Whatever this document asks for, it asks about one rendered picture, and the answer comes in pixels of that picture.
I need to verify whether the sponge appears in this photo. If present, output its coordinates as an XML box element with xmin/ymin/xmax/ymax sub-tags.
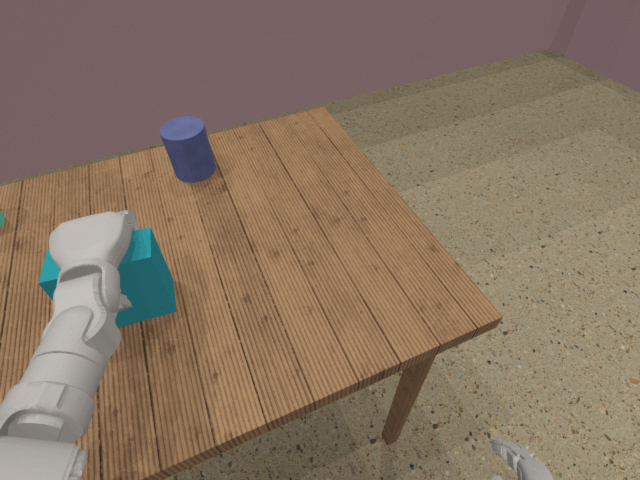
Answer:
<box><xmin>39</xmin><ymin>227</ymin><xmax>176</xmax><ymax>327</ymax></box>

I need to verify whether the table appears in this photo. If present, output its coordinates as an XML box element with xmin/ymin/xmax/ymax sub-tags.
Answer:
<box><xmin>0</xmin><ymin>107</ymin><xmax>503</xmax><ymax>480</ymax></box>

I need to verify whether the left robot upper arm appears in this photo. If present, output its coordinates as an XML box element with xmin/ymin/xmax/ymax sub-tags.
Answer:
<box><xmin>0</xmin><ymin>435</ymin><xmax>88</xmax><ymax>480</ymax></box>

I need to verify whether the right robot hand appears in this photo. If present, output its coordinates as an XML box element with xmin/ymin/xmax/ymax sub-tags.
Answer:
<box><xmin>491</xmin><ymin>439</ymin><xmax>554</xmax><ymax>480</ymax></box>

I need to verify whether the left robot hand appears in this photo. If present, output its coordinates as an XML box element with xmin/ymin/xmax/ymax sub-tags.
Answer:
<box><xmin>49</xmin><ymin>210</ymin><xmax>140</xmax><ymax>312</ymax></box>

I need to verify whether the robot left forearm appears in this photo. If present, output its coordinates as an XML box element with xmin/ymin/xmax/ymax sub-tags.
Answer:
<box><xmin>0</xmin><ymin>259</ymin><xmax>121</xmax><ymax>443</ymax></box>

